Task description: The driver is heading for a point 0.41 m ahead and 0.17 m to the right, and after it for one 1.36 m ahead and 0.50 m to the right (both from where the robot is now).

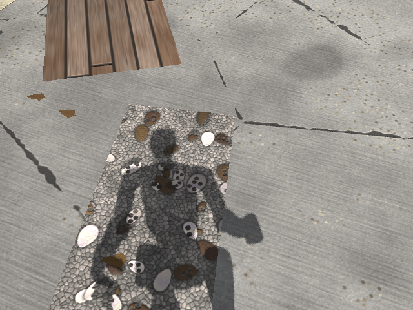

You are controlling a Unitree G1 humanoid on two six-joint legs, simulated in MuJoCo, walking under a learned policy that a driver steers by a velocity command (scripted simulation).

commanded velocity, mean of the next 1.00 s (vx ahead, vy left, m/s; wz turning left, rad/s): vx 0.51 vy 0.00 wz -0.82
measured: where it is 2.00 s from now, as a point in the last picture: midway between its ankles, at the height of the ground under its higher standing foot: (236, 262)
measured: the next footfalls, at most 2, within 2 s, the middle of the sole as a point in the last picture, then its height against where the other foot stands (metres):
left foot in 0.28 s outside the picture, level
right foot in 0.66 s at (280, 269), level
